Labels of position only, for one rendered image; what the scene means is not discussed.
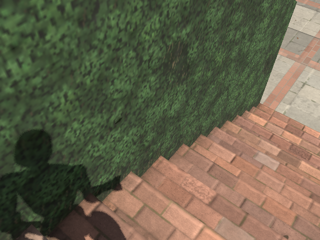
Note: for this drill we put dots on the stairs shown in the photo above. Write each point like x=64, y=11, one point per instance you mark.
x=255, y=178

